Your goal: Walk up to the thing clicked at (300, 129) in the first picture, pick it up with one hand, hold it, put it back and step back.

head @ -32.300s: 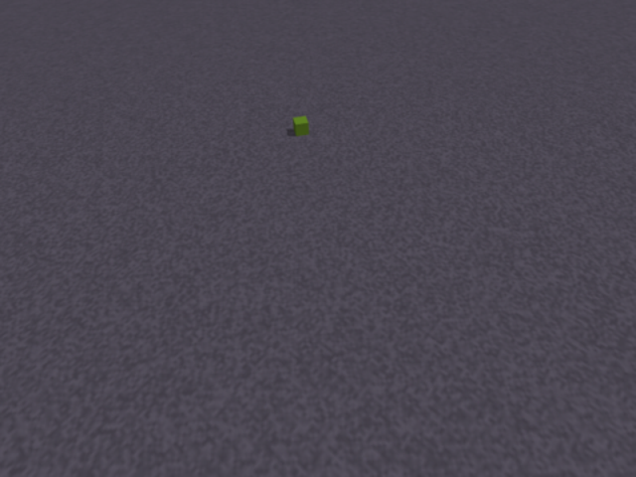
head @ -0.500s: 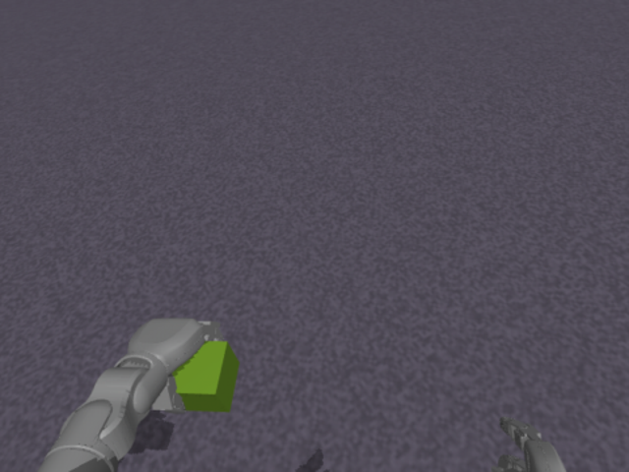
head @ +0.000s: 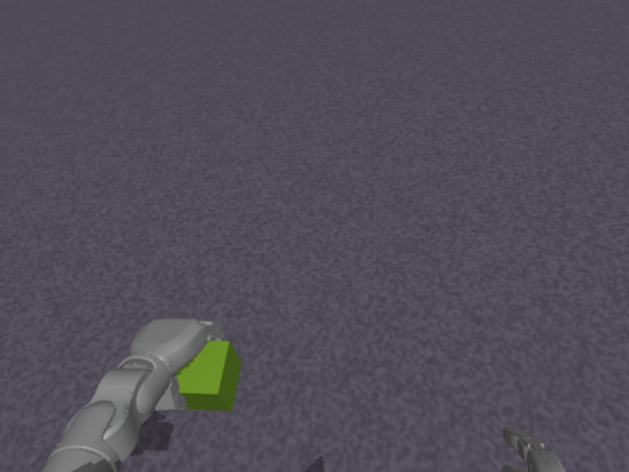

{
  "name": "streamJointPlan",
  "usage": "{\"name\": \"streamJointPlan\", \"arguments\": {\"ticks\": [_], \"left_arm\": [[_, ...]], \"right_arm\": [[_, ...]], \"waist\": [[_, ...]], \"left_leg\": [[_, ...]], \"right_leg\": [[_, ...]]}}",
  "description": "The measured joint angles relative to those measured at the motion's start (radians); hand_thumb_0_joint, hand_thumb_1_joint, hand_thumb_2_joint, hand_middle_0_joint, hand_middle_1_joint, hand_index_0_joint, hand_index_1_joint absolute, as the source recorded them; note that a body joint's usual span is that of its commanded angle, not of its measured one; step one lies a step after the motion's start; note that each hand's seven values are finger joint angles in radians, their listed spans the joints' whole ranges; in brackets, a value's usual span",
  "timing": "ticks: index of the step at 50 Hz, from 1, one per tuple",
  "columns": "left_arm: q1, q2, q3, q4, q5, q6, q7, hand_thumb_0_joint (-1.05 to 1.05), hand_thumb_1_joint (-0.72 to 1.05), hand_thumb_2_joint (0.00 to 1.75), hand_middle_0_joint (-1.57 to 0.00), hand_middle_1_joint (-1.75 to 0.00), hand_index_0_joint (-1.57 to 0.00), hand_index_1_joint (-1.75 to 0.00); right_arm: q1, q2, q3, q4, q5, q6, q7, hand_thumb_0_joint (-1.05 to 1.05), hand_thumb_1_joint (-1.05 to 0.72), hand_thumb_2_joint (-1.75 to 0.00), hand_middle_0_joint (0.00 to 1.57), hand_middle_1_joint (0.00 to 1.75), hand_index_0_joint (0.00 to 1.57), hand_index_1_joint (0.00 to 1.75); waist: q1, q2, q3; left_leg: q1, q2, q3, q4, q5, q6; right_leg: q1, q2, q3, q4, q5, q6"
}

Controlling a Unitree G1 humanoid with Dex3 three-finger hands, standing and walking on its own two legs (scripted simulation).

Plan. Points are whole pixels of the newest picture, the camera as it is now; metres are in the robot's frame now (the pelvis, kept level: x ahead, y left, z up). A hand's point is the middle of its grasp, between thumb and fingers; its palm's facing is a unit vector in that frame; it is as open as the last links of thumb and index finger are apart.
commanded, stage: crouch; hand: left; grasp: from above
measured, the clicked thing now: (206, 375) +0.29 +0.19 -0.07
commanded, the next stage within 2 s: lower in 1.92 s
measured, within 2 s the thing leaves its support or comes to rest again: neither
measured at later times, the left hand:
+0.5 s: hand (218, 402) +0.30 +0.20 -0.20, palm faces -0.42 +0.09 -0.90, open 10.4 cm
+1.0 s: hand (257, 426) +0.33 +0.18 -0.44, palm faces -0.46 +0.08 -0.88, open 10.3 cm
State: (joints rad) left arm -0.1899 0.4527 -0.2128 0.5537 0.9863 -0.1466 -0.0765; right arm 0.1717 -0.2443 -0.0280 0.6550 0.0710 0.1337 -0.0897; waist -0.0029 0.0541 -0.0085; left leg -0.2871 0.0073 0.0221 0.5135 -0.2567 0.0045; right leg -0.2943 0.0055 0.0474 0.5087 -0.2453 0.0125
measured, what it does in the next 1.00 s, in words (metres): lowers itself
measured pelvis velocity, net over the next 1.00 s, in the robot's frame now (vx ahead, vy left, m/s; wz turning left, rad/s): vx -0.07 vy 0.00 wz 0.01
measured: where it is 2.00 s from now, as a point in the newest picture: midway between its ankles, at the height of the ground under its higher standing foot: outside the picture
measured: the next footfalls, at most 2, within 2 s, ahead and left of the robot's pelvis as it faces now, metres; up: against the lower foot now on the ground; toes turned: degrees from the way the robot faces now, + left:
none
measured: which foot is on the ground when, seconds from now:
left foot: down 0.00-1.00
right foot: down 0.00-1.00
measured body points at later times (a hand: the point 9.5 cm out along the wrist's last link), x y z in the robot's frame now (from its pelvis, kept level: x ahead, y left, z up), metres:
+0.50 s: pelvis -0.04 +0.00 -0.09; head +0.06 +0.01 +0.35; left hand +0.32 +0.20 -0.15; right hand +0.07 -0.28 -0.21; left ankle +0.01 +0.12 -0.74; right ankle +0.01 -0.13 -0.74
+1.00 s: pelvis -0.07 +0.00 -0.28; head +0.11 +0.02 +0.13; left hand +0.34 +0.18 -0.39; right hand +0.00 -0.27 -0.41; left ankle +0.00 +0.12 -0.74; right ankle +0.01 -0.13 -0.74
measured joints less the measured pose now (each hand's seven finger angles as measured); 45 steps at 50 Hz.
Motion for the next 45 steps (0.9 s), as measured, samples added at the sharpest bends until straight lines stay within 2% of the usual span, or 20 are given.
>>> {"name": "streamJointPlan", "arguments": {"ticks": [5,9,15,20,23,27,32,38,45], "left_arm": [[0.001,-0.010,-0.002,0.024,0.015,-0.006,0.026,0.07,0.00,0.55,-1.07,-0.49,-0.59,-0.55],[-0.017,-0.018,0.000,0.080,0.042,-0.024,0.074,0.07,0.00,0.55,-1.08,-0.50,-0.59,-0.55],[-0.100,-0.034,-0.008,0.220,0.130,-0.053,0.199,0.07,0.00,0.55,-1.10,-0.51,-0.59,-0.57],[-0.198,-0.069,-0.024,0.365,0.196,-0.029,0.317,0.08,0.00,0.55,-1.10,-0.53,-0.59,-0.59],[-0.257,-0.085,-0.015,0.445,0.226,-0.015,0.370,0.08,0.00,0.55,-1.10,-0.54,-0.59,-0.59],[-0.317,-0.093,0.000,0.511,0.243,0.004,0.413,0.08,0.00,0.55,-1.10,-0.54,-0.60,-0.59],[-0.378,-0.090,0.023,0.556,0.247,0.027,0.443,0.09,-0.01,0.56,-1.11,-0.54,-0.61,-0.59],[-0.438,-0.091,0.030,0.597,0.232,0.050,0.443,0.09,-0.01,0.56,-1.11,-0.54,-0.61,-0.60],[-0.490,-0.092,0.050,0.656,0.249,0.031,0.458,0.09,-0.01,0.56,-1.15,-0.55,-0.61,-0.61]], "right_arm": [[-0.005,0.001,0.002,-0.007,0.000,0.004,0.003,0.01,-0.91,-0.91,0.20,0.29,0.20,0.29],[-0.014,0.005,0.003,-0.010,-0.007,0.006,0.009,0.01,-0.91,-0.91,0.20,0.30,0.20,0.29],[-0.018,0.001,-0.012,-0.006,-0.035,0.001,0.032,0.01,-0.91,-0.91,0.20,0.30,0.20,0.30],[-0.002,-0.011,-0.037,0.006,-0.055,-0.010,0.052,0.01,-0.91,-0.91,0.20,0.30,0.20,0.30],[0.009,-0.015,-0.047,0.020,-0.067,-0.022,0.058,0.01,-0.91,-0.91,0.20,0.30,0.20,0.30],[0.030,-0.016,-0.058,0.039,-0.084,-0.042,0.057,0.01,-0.91,-0.91,0.20,0.30,0.20,0.30],[0.054,-0.012,-0.064,0.064,-0.098,-0.067,0.049,0.01,-0.91,-0.91,0.20,0.29,0.20,0.29],[0.059,0.006,-0.060,0.087,-0.111,-0.095,0.052,0.01,-0.91,-0.91,0.20,0.29,0.20,0.29],[0.030,0.022,-0.037,0.096,-0.133,-0.133,0.074,0.01,-0.91,-0.91,0.20,0.30,0.21,0.29]], "waist": [[-0.002,-0.004,-0.002],[-0.010,-0.013,-0.007],[-0.020,-0.033,-0.048],[-0.034,-0.033,-0.098],[-0.050,-0.034,-0.123],[-0.074,-0.029,-0.154],[-0.099,-0.016,-0.187],[-0.121,-0.003,-0.205],[-0.142,-0.002,-0.213]], "left_leg": [[-0.014,-0.001,-0.001,0.010,-0.002,0.000],[-0.068,-0.002,-0.007,0.052,-0.013,-0.001],[-0.280,-0.001,-0.022,0.241,-0.077,-0.003],[-0.513,0.002,-0.035,0.455,-0.150,-0.003],[-0.659,0.003,-0.039,0.582,-0.189,-0.001],[-0.849,0.002,-0.043,0.741,-0.235,0.002],[-1.065,-0.003,-0.043,0.923,-0.284,0.008],[-1.270,-0.010,-0.042,1.097,-0.325,0.013],[-1.465,-0.015,-0.047,1.263,-0.358,0.011]], "right_leg": [[-0.014,-0.001,-0.001,0.012,-0.004,0.000],[-0.065,-0.001,-0.007,0.053,-0.017,0.000],[-0.269,0.002,-0.021,0.232,-0.080,-0.002],[-0.491,0.008,-0.034,0.432,-0.149,0.003],[-0.634,0.010,-0.037,0.554,-0.186,0.005],[-0.822,0.011,-0.040,0.709,-0.231,0.008],[-1.036,0.010,-0.040,0.892,-0.282,0.012],[-1.238,0.005,-0.039,1.067,-0.326,0.017],[-1.431,0.003,-0.043,1.235,-0.364,0.017]]}}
